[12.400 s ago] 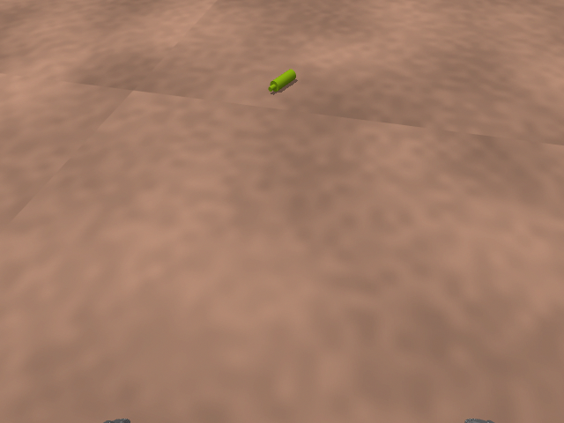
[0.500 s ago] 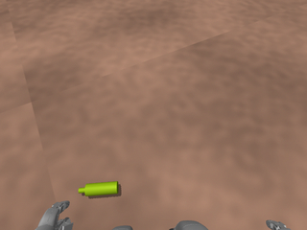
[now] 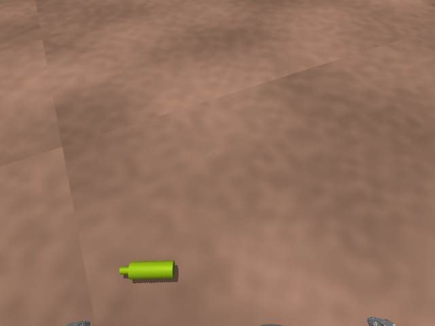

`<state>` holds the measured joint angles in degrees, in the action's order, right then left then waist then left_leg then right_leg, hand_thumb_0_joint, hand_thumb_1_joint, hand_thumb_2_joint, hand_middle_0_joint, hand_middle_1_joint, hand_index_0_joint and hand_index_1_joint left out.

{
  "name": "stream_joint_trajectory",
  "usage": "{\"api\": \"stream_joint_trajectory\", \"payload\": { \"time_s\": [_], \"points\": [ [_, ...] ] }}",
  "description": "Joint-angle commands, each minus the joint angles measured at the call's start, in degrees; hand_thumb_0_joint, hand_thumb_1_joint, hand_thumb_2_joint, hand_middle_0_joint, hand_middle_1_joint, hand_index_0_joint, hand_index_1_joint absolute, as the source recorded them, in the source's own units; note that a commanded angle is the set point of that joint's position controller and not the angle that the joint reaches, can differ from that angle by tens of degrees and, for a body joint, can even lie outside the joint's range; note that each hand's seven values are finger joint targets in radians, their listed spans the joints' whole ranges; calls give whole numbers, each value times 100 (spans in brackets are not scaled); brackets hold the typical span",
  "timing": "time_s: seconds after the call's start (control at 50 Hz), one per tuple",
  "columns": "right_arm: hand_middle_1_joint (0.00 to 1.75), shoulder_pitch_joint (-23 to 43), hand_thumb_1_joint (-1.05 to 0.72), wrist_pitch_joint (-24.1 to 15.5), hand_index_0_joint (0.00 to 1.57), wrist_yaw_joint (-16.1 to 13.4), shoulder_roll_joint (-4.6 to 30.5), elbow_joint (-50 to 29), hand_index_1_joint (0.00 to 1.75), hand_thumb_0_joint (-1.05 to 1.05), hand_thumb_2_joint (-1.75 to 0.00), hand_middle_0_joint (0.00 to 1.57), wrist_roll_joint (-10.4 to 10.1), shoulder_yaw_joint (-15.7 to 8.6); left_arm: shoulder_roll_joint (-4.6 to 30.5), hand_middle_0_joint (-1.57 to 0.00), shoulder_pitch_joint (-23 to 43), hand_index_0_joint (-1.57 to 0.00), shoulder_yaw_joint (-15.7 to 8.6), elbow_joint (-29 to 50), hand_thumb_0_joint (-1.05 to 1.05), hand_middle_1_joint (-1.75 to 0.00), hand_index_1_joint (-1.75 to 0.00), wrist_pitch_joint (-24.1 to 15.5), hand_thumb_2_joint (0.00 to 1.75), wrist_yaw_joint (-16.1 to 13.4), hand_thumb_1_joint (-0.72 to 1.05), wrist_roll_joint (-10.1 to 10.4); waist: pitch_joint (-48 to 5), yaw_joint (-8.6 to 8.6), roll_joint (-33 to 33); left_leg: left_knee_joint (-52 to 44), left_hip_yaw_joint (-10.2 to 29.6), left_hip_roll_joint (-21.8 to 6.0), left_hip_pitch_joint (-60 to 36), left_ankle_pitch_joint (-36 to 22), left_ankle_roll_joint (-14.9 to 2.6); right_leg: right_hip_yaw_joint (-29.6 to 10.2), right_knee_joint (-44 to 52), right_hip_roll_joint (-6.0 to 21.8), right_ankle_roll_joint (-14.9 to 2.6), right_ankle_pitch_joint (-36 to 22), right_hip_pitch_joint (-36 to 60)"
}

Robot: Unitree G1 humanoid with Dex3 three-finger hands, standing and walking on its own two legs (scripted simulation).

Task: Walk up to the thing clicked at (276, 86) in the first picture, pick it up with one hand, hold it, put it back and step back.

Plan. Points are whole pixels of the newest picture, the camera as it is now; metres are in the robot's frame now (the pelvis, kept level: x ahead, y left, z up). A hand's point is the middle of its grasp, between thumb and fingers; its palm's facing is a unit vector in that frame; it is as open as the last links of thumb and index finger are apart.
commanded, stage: walk up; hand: left
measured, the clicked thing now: (147, 269) +0.40 +0.33 -0.74
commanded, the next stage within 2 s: stand in 0.52 s
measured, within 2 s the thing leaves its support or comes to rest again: neither
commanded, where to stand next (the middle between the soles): +0.04 -0.01 m, yaw +1 degrees
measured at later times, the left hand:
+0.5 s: hand out of the picture +0.10 +0.25 -0.15, palm faces +0.01 -0.95 -0.32, open 7.4 cm
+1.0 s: hand out of the picture +0.11 +0.26 -0.14, palm faces -0.02 -0.94 -0.35, open 7.4 cm
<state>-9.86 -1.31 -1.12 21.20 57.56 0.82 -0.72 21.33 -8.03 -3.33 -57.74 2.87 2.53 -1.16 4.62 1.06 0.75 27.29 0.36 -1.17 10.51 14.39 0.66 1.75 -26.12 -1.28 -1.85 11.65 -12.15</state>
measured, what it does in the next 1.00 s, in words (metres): stands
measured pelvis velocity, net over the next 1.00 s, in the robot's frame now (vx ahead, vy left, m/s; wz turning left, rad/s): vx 0.03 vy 0.00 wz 0.00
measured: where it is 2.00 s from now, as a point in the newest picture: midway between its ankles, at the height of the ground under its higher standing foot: outside the picture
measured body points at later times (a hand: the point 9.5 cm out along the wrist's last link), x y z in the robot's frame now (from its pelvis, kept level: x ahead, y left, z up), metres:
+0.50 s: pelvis +0.00 +0.00 +0.00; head +0.02 +0.00 +0.45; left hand +0.10 +0.30 -0.13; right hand +0.09 -0.31 -0.12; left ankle +0.01 +0.13 -0.74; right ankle +0.03 -0.10 -0.74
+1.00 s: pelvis +0.03 +0.00 +0.01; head +0.04 +0.00 +0.46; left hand +0.11 +0.31 -0.12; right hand +0.09 -0.29 -0.13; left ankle +0.01 +0.13 -0.74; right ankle +0.03 -0.10 -0.74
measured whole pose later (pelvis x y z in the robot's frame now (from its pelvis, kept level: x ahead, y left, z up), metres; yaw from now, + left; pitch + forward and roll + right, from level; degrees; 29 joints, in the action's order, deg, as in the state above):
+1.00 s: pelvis +0.03 +0.00 +0.01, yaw +0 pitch -2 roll +0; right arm -7.6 -0.8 0.1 19.8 64.4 0.7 0.6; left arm 20.0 -5.5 -0.2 -64.7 -1.0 0.2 -0.2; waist 2.8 0.1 -0.8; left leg 17.4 -0.1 -0.7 4.0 11.5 0.7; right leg 1.2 -18.1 -0.9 -1.1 9.6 -6.5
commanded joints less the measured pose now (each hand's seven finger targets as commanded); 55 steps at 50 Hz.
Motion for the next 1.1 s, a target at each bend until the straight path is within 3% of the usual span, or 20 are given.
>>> {"api": "stream_joint_trajectory", "payload": {
  "time_s": [0.0, 0.12, 0.2, 0.28, 0.34, 0.48, 0.5, 0.56, 0.64, 0.72, 1.08],
  "points": [
    [30, 42, -90, -151, 20, -50, 1273, -303, 30, 0, -90, 20, -25, -290, 1202, -20, 446, -20, -236, 532, 0, -30, -30, -205, 90, -52, 90, -5, -388, -126, 148, -447, 516, -425, -13, -46, -356, -1142, 881, 859, -307, 531, -118],
    [30, 58, -90, -181, 20, -62, 1350, -281, 30, 0, -90, 20, -42, -279, 1211, -20, 367, -20, -258, 468, 0, -30, -30, -228, 90, -75, 90, 5, -674, -99, 124, -437, 576, -570, -60, -947, -387, -917, 570, 787, -225, -581, 253],
    [30, 103, -90, -193, 20, -89, 1423, -273, 30, 0, -90, 20, -35, -291, 1160, -20, 336, -20, -245, 461, 0, -30, -30, -206, 90, -82, 90, 22, -746, -79, -120, -627, 719, -729, 40, -1123, -446, -752, 311, 701, -192, -850, 469],
    [30, 314, -90, -188, 20, -89, 1396, -317, 30, 0, -90, 20, -27, -268, 1114, -20, 259, -20, -228, 416, 0, -30, -30, -184, 90, -81, 90, 29, -621, -4, -231, -719, 734, -757, 160, -923, -443, -731, 372, 680, -156, -709, 470],
    [30, 312, -90, -167, 20, -82, 1343, -289, 30, 0, -90, 20, -33, -253, 1165, -20, 350, -20, -228, 414, 0, -30, -30, -189, 90, -74, 90, 32, -526, -38, -118, -651, 618, -607, 179, -725, -369, -868, 530, 747, -186, -514, 366],
    [30, 243, -90, -166, 20, -85, 1379, -236, 30, 0, -90, 20, -42, -272, 1214, -20, 404, -20, -263, 403, 0, -30, -30, -187, 90, -73, 90, 8, -594, -59, -12, -603, 608, -561, 163, -729, -376, -861, 533, 759, -213, -444, 420],
    [30, 426, -90, -113, 20, 4, 1063, -63, 30, 0, -90, 20, -13, -114, 919, -20, 385, -20, -31, 153, 0, -30, -30, -295, 90, -83, 90, 104, -888, -36, -360, -880, 572, -553, -111, 64, -264, -1100, 1064, 946, -182, 401, 473],
    [30, 388, -90, -73, 20, 75, 1035, -11, 30, 0, -90, 20, -14, -118, 1155, -20, 611, -20, -38, 99, 0, -30, -30, -424, 90, -137, 90, 38, -532, -143, 0, -871, 520, -458, -175, -25, -213, -1175, 1330, 970, -99, 758, 248],
    [30, 309, -90, -77, 20, 91, 1122, 151, 30, 0, -90, 20, -1, -130, 1176, -20, 627, -20, 7, -64, 0, -30, -30, -487, 90, -190, 90, 73, -343, -155, 103, -1051, 554, -535, -212, -372, -189, -1035, 1307, 897, -17, 223, 334],
    [30, 399, -90, -118, 20, 81, 1185, 227, 30, 0, -90, 20, -15, -138, 1111, -20, 474, -20, 40, -211, 0, -30, -30, -542, 90, -223, 90, 112, -577, -80, 22, -1138, 556, -605, -356, -997, -162, -842, 1057, 848, 11, -1021, 735],
    [30, 505, -90, -78, 20, 47, 1103, 421, 30, 0, -90, 20, -25, -98, 1092, -20, 458, -20, 120, -399, 0, -30, -30, -514, 90, -307, 90, 100, -671, -84, -124, -1253, 496, -709, -610, -1534, -131, -716, 981, 857, 50, -1516, 861]
  ]
}}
